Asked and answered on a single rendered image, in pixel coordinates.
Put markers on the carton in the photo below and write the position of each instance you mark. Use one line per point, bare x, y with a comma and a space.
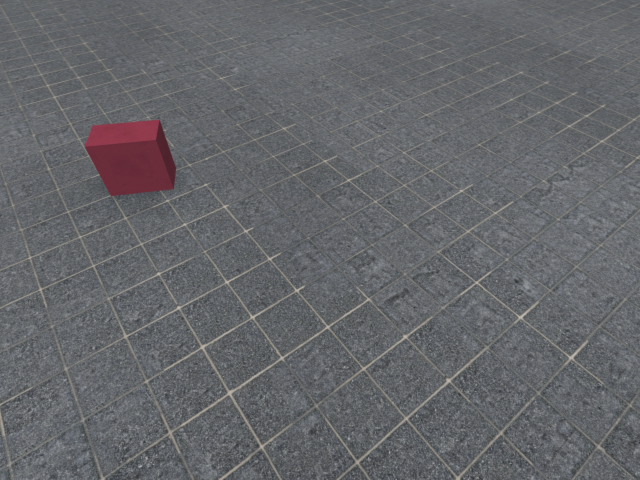
132, 157

